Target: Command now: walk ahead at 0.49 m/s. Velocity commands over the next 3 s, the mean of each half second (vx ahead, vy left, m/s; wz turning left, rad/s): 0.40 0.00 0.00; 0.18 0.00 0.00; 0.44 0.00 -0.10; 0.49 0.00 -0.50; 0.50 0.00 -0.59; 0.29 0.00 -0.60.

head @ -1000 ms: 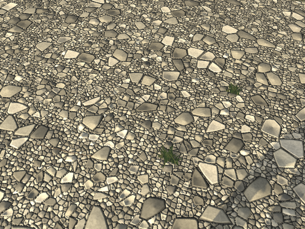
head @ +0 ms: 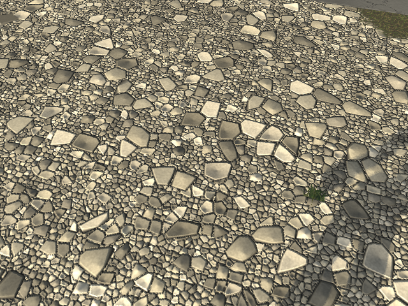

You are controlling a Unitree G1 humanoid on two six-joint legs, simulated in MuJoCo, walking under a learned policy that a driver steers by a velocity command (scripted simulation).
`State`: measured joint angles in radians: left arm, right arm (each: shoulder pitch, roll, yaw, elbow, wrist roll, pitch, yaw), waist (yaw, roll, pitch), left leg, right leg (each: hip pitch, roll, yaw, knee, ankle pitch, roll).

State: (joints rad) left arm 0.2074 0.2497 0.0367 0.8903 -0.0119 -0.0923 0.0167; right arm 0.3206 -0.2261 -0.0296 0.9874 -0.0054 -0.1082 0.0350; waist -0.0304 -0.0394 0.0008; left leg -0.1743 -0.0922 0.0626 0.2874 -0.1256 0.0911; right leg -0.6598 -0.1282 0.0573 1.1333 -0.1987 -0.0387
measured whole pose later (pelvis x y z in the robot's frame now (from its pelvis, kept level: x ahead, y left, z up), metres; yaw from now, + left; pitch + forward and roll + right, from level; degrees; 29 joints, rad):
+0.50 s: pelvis +0.25 -0.08 +0.00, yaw +1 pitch +2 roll +0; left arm 0.22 0.22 0.03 0.91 0.02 -0.10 -0.03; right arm 0.21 -0.28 -0.04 0.94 0.01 -0.07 -0.02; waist 0.01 0.04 0.03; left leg -0.53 0.05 -0.03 1.05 -0.34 0.00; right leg -0.28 0.03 -0.07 0.36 -0.12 -0.07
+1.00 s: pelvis +0.35 -0.08 -0.01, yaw +0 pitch +2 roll +0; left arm 0.30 0.22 0.05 1.02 -0.01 -0.08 0.01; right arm 0.24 -0.23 -0.07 1.01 0.03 -0.05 -0.02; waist 0.01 0.01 -0.02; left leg -0.33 0.02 0.00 0.64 -0.32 0.02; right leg -0.19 0.03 -0.06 0.51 -0.35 -0.06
